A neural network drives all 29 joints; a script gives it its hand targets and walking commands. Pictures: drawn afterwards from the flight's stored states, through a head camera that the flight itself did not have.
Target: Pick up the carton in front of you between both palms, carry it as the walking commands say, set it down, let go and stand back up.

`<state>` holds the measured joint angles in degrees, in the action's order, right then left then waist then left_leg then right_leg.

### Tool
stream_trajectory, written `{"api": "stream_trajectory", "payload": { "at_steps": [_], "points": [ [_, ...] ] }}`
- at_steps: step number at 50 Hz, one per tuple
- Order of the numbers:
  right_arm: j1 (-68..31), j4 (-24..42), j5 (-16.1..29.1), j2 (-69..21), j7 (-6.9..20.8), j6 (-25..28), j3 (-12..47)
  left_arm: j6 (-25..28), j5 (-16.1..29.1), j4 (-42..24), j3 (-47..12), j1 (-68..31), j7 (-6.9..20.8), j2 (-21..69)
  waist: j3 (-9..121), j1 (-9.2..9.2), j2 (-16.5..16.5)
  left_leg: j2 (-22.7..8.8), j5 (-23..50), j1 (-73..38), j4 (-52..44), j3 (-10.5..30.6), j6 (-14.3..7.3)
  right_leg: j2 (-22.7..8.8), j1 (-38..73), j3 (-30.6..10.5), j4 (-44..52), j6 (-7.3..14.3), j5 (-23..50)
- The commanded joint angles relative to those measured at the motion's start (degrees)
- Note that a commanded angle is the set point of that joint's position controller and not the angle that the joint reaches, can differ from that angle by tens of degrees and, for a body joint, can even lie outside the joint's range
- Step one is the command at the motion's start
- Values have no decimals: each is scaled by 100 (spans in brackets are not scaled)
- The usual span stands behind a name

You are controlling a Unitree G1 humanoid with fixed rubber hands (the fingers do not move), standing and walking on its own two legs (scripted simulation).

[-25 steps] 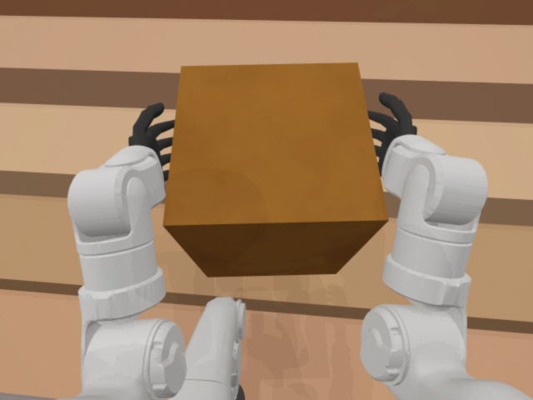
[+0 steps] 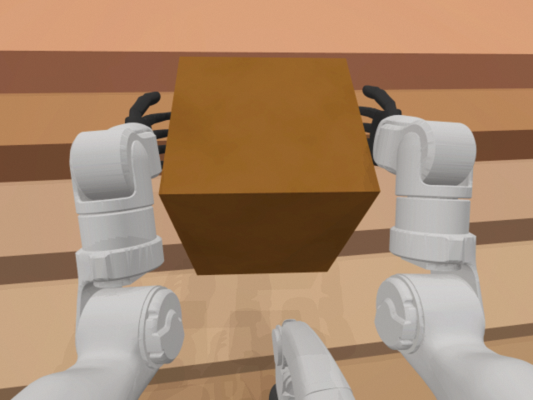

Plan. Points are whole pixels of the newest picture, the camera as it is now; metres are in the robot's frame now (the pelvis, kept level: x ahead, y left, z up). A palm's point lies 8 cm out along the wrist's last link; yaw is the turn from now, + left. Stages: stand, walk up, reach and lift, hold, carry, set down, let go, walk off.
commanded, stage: carry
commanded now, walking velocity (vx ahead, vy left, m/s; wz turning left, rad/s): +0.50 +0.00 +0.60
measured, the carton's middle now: (263, 178) +0.40 -0.06 +0.14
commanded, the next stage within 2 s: none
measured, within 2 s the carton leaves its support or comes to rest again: neither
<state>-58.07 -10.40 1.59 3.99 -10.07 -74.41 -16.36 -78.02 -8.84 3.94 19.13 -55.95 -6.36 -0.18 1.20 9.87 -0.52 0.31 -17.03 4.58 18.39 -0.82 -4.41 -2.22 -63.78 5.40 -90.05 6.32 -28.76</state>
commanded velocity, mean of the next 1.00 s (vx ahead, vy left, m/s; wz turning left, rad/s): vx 0.50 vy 0.00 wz -0.26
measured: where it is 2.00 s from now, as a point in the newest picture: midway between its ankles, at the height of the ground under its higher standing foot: (171, 116)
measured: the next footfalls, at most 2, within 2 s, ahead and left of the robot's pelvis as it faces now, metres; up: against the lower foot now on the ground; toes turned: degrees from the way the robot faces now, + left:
right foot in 0.04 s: +0.23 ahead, -0.12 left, +0.16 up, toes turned -4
left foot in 0.58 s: +0.54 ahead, +0.26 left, +0.30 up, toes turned +20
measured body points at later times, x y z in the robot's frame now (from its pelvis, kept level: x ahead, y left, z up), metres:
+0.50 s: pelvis +0.28 +0.04 +0.15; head +0.29 +0.01 +0.60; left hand +0.60 +0.29 +0.34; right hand +0.71 +0.01 +0.33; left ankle +0.38 +0.21 -0.34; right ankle +0.19 -0.11 -0.59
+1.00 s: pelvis +0.54 +0.15 +0.29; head +0.58 +0.18 +0.74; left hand +0.96 +0.26 +0.47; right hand +0.91 -0.04 +0.48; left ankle +0.51 +0.24 -0.45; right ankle +0.61 +0.02 -0.14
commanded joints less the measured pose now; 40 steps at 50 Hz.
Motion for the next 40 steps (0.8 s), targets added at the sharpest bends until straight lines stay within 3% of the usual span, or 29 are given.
{"api": "stream_trajectory", "payload": {
  "at_steps": [1, 2, 3, 4, 5, 6, 7, 8, 10, 12, 15, 18, 20, 22, 23, 24, 25, 26, 27, 28, 29, 30, 31, 32, 33, 34, 35, 38, 40],
  "points": [
    [-4632, -130, 2701, -6058, 1886, -415, 2943, -71, 1776, 530, -2764, -4165, 566, 4157, 2544, -1180, -1268, -945, 8087, 1152, 81, 88, -987, 496, 3920, 862, 1867, 181, 1032],
    [-4589, -290, 2597, -5992, 1855, -483, 2801, -134, 2028, 552, -2823, -4335, 593, 4384, 3121, -1690, -1548, -1023, 9219, 867, 1179, -19, -828, 576, 4800, 807, 2639, 175, 1404],
    [-4616, -393, 2457, -5994, 1803, -532, 2650, -164, 2244, 524, -2847, -4514, 642, 4627, 3738, -2129, -1232, -785, 8728, 931, 2649, -77, -617, 660, 5993, 368, 3993, 219, 1708],
    [-4549, -367, 2247, -6092, 1752, -571, 2507, -142, 2329, 597, -2924, -4712, 694, 4676, 4425, -2090, 800, 191, 4525, 2418, 5732, 229, 60, -1130, 7394, -3128, 5520, 1231, 3409],
    [-4271, -429, 2005, -5845, 1712, -640, 2301, -117, 2664, 778, -2977, -4224, 785, 5179, 4723, -1818, 1897, 840, 674, 3130, 8119, 869, 164, -1891, 7362, -5314, 6830, 1658, 4848],
    [-4253, -485, 1821, -5975, 1657, -634, 2201, -97, 2889, 509, -2994, -4498, 884, 5468, 4492, -1548, 969, 404, 689, 3391, 9053, 1266, -45, -1840, 6956, -4649, 6361, 1545, 3294],
    [-4306, -382, 1633, -5915, 1609, -633, 2013, -70, 3149, 254, -3149, -4984, 991, 5852, 3855, -1452, 363, 193, 887, 3892, 9249, 1006, -112, -1696, 6537, -4135, 6238, 1246, 2136],
    [-4424, -202, 1491, -5851, 1549, -626, 1917, -48, 3424, -63, -3294, -5505, 1098, 6222, 3106, -1299, 71, -49, 898, 4434, 9150, 938, -197, -1591, 6239, -3556, 6222, 853, 1481],
    [-4413, 45, 1252, -5649, 1407, -617, 1836, -8, 3842, -394, -3452, -5999, 1230, 6673, 2567, -1110, -17, -303, 887, 4750, 8811, 785, -189, -1462, 5960, -2618, 6496, 359, 392],
    [-4149, 27, 1172, -5575, 1300, -618, 1904, -3, 3899, -365, -3448, -5990, 1266, 6695, 2362, -1240, 15, -348, 770, 5186, 8487, 625, -134, -1519, 6359, -2043, 6672, 124, 465],
    [-3658, -386, 1031, -5607, 1261, -635, 1948, -38, 3750, -28, -3201, -5510, 1287, 6520, 2291, -1402, 196, -376, 565, 5553, 7708, 143, -154, -1643, 6933, -1186, 6801, 234, 1717],
    [-3489, -856, 1050, -5891, 1299, -650, 2017, -75, 3436, 451, -2895, -4997, 1335, 6231, 2244, -1743, 836, -313, -456, 7481, 9495, 78, -262, -2086, 8263, -1583, 7084, 725, 2182],
    [-3587, -1050, 1042, -6037, 1301, -610, 2036, -46, 3329, 692, -2790, -4878, 1396, 6165, 1816, -1802, 676, -555, -1209, 8796, 10148, 358, -297, -2263, 8874, -1636, 7242, 708, 1712],
    [-3642, -1119, 1061, -6081, 1294, -529, 2113, 15, 3306, 761, -2721, -4980, 1491, 6182, 1295, -1551, 665, -904, -1296, 8451, 9201, -116, -204, -1838, 8085, -1203, 7794, 454, 853],
    [-3658, -1128, 1063, -6102, 1278, -482, 2132, 30, 3285, 820, -2717, -5024, 1535, 6186, 1101, -1494, 716, -953, -1213, 8229, 8861, -350, -122, -1731, 7809, -941, 8041, 407, 740],
    [-3704, -1082, 1080, -6138, 1261, -441, 2187, 55, 3305, 827, -2718, -5025, 1565, 6186, 917, -1435, 620, -943, -1082, 7273, 7680, -773, -24, -1448, 6959, -457, 8518, 476, 956],
    [-3790, -982, 1192, -6236, 1243, -399, 2235, 73, 3357, 761, -2685, -5114, 1565, 6212, 946, -1305, 817, -1011, -775, 5779, 6331, -898, -92, -1298, 6118, -67, 9001, 437, 1696],
    [-3885, -856, 1312, -6400, 1218, -344, 2373, 72, 3348, 590, -2704, -5268, 1551, 6235, 1155, -1203, 942, -639, -488, 4243, 5175, -1389, -205, -983, 5430, 584, 8956, 393, 3581],
    [-3997, -664, 1438, -6520, 1191, -304, 2414, 47, 3374, 556, -2674, -5165, 1525, 6193, 1748, -979, 1458, -229, 164, 3228, 5183, -1697, -349, -1046, 5628, 792, 8190, 438, 6694],
    [-3734, -720, 1493, -6538, 1160, -265, 2406, 37, 3278, 594, -2658, -4929, 1505, 6114, 2496, -646, 1817, 105, 390, 2525, 5145, -1793, -422, -1106, 6043, 1003, 6958, 354, 9843],
    [-3946, -377, 1663, -6696, 1174, -259, 2613, 68, 3173, 450, -2726, -4847, 1460, 5982, 3230, -110, 2306, 265, 876, 1444, 3659, -1428, -366, -1090, 6340, 929, 5343, 29, 10594],
    [-4225, 12, 1863, -6787, 1202, -226, 2768, 73, 3024, 373, -2663, -4717, 1386, 5867, 3813, 261, 1854, 182, 1126, 189, 2092, -707, -149, -710, 5923, 551, 3484, -296, 8461],
    [-4442, 206, 2101, -6854, 1227, -177, 3040, 126, 2801, 337, -2570, -4250, 1323, 6049, 5026, -443, -1208, -2421, 2336, -2222, 1332, 3442, -846, 373, 3467, -355, 962, -761, 1370],
    [-4126, 355, 2335, -7036, 1301, -91, 3022, 140, 2556, 296, -2466, -3984, 1225, 5451, 5786, -288, -1385, -2176, 1791, -1878, 791, 4365, -761, 635, 3453, -1957, -681, -458, 1553],
    [-4490, 975, 2377, -6989, 1324, -21, 3128, 158, 2490, 154, -2628, -4033, 1183, 5803, 5428, -604, -1193, -2193, 833, -1651, 1248, 3650, -843, 414, 2910, -1864, -1498, -309, 1909],
    [-4654, 1357, 2480, -7126, 1371, 32, 3270, 157, 2504, -124, -2725, -4135, 1156, 5769, 4839, -636, -795, -2226, 724, -1360, 1487, 3194, -737, 113, 2472, -1348, -1706, -261, 2226],
    [-4870, 1746, 2538, -7175, 1407, 85, 3360, 163, 2569, -401, -2951, -4269, 1125, 5853, 4333, -720, -814, -2167, 601, -1055, 1640, 2643, -653, -96, 2114, -1286, -1617, -204, 2274],
    [-4513, 2100, 2431, -7189, 1459, 89, 3647, 229, 2615, -991, -3485, -4335, 1017, 5940, 3684, -563, -729, -2239, 170, -1264, 1147, 1912, -593, -164, 1095, -1018, -1705, -84, 2002],
    [-3945, 2087, 2306, -6923, 1468, 92, 3756, 261, 2607, -977, -3738, -3975, 981, 5877, 3495, -506, -434, -2469, 793, -1638, 872, 1614, -617, -200, 652, -872, -1218, -22, 1332]
  ]
}}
